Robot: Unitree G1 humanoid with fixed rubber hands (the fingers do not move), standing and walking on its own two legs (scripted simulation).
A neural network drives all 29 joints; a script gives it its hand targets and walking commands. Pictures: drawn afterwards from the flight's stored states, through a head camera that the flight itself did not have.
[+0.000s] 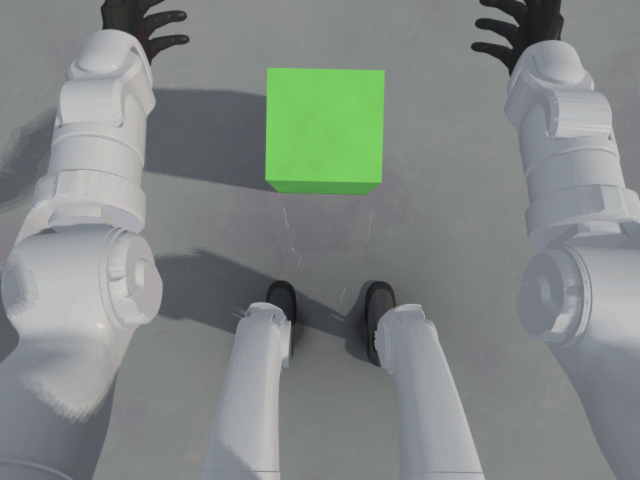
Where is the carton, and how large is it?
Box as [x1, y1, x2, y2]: [265, 68, 384, 194]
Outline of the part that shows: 267,68 265,179 279,192 365,194 380,183 384,70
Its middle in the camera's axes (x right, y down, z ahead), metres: +0.01 -0.22 +0.82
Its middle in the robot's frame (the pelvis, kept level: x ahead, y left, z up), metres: +0.55 +0.02 -0.53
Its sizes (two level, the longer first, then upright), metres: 0.210 0.200 0.250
